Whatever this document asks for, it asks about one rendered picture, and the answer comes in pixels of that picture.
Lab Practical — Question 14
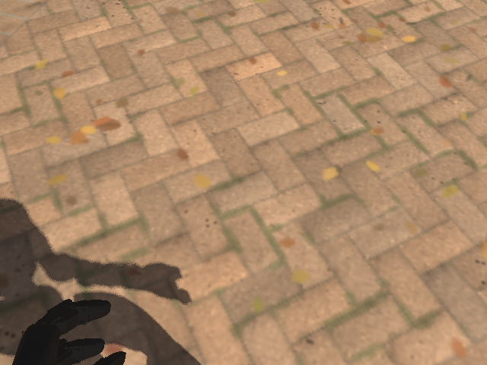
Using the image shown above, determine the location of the left robot hand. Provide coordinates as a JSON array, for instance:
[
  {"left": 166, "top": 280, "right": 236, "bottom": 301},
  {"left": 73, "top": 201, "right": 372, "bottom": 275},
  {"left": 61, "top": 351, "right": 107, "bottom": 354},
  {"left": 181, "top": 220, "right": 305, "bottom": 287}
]
[{"left": 12, "top": 299, "right": 126, "bottom": 365}]

